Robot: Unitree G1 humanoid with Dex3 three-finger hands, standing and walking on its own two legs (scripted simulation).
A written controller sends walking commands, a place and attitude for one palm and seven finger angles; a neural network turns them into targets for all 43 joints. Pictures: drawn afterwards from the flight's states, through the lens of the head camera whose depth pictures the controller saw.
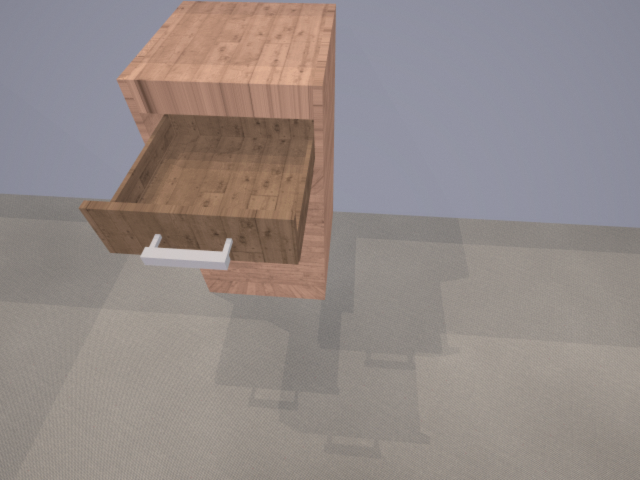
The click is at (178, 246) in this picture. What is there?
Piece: drawer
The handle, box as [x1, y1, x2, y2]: [140, 234, 232, 269]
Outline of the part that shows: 140,256 145,264 227,269 229,262 228,253 232,241 231,238 227,238 223,250 221,252 158,248 157,246 161,236 160,234 155,234 150,245 144,248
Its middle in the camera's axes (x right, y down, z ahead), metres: -0.24 +0.02 +0.71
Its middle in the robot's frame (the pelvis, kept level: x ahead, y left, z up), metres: +0.50 +0.27 -0.08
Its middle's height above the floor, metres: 0.70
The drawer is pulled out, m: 0.30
